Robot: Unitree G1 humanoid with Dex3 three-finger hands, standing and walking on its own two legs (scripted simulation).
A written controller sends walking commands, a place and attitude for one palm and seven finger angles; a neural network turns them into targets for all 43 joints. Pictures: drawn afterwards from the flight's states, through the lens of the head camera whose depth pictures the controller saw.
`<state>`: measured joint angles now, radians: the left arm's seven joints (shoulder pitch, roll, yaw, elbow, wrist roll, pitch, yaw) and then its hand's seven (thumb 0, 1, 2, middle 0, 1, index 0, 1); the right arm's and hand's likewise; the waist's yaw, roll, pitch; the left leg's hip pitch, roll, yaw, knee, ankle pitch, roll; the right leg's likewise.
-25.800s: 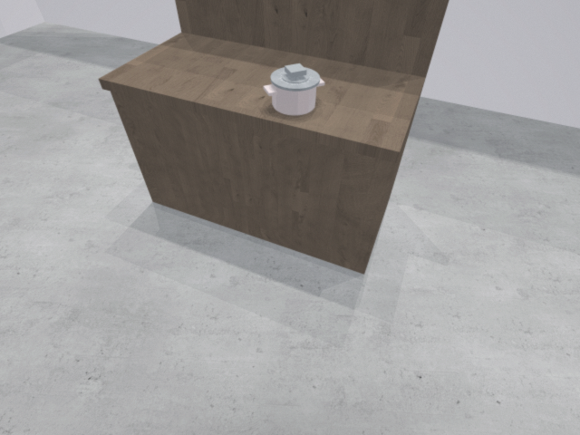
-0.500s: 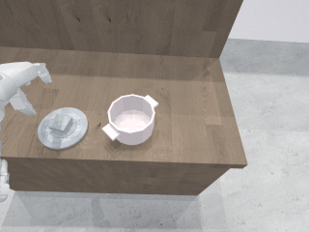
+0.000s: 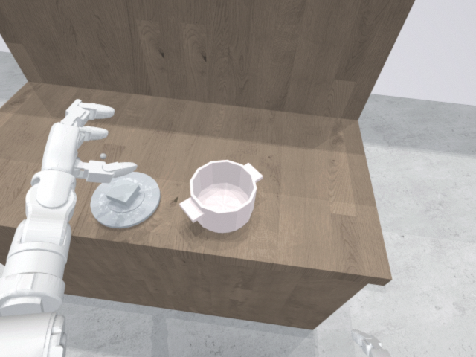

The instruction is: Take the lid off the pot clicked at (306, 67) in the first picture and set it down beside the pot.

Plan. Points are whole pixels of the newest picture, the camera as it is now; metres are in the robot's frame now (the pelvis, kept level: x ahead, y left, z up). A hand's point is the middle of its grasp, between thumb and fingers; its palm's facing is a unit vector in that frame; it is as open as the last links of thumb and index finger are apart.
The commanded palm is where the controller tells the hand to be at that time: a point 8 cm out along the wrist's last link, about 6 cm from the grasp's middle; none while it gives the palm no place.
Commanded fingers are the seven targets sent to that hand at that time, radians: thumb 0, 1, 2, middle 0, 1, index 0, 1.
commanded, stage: draw the hand back to the body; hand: left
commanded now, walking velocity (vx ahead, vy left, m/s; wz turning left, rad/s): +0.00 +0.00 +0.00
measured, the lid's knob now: (123, 192) +0.45 +0.29 -0.08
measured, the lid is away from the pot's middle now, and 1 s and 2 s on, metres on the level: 0.23 0.23 0.23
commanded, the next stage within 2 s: step back with the hand held close in 1.58 s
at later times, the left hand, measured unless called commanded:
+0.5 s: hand (99, 178) +0.33 +0.23 +0.13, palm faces +0.43 -0.85 -0.31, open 8.9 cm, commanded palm +0.28 +0.27 +0.16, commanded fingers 0.00 0.70 0.77 -0.22 -0.47 -0.22 -0.47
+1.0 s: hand (88, 235) +0.23 +0.21 +0.14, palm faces +0.46 -0.83 -0.32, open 7.4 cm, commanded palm +0.18 +0.24 +0.17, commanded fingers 0.00 0.90 0.90 -0.20 -0.30 -0.20 -0.30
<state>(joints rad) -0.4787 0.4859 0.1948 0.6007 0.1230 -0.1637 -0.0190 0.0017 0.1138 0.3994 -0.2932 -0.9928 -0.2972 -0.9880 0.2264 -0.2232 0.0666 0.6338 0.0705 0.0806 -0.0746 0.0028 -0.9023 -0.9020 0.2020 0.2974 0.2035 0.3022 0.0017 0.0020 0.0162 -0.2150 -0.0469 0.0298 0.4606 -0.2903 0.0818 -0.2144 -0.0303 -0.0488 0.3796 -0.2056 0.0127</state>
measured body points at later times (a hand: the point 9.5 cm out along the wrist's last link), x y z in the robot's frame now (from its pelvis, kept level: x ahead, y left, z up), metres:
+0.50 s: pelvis +0.01 -0.05 +0.00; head +0.02 -0.06 +0.45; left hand +0.30 +0.28 +0.15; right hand +0.15 -0.30 -0.10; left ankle -0.03 +0.06 -0.74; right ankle -0.01 -0.15 -0.74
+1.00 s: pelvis -0.02 -0.06 +0.00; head -0.03 -0.09 +0.45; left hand +0.20 +0.25 +0.16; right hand +0.17 -0.29 -0.09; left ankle -0.03 +0.06 -0.74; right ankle -0.01 -0.15 -0.74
